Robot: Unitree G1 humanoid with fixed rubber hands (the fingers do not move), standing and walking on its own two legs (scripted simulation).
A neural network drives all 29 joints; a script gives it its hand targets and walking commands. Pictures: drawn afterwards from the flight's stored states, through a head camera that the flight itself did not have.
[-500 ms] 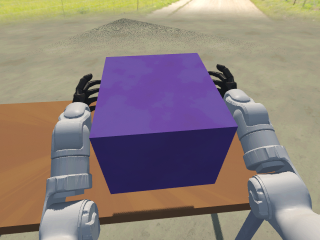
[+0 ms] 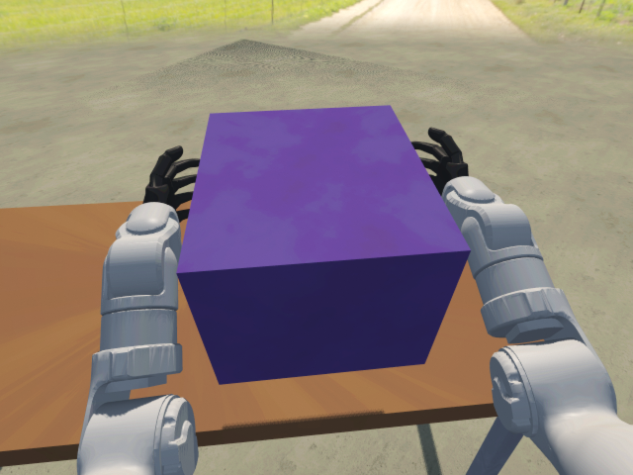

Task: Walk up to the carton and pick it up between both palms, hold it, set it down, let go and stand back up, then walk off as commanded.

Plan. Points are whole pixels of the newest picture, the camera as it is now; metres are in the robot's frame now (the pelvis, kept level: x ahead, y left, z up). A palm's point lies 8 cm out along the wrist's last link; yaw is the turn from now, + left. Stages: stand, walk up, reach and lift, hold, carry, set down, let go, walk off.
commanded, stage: hold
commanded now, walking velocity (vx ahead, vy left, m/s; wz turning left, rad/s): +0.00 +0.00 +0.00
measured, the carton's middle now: (312, 232) +0.38 +0.01 +0.17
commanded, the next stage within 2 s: set down in 0.38 s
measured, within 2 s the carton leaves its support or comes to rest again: neither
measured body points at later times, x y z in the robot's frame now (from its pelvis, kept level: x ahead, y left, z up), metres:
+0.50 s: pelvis +0.00 +0.00 +0.00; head -0.07 +0.00 +0.44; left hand +0.36 +0.18 +0.23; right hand +0.39 -0.17 +0.24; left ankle +0.02 +0.13 -0.75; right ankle +0.02 -0.11 -0.75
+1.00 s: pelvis +0.02 +0.00 +0.00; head -0.03 +0.00 +0.45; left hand +0.40 +0.19 +0.21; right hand +0.43 -0.17 +0.21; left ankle +0.02 +0.13 -0.75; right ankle +0.02 -0.11 -0.75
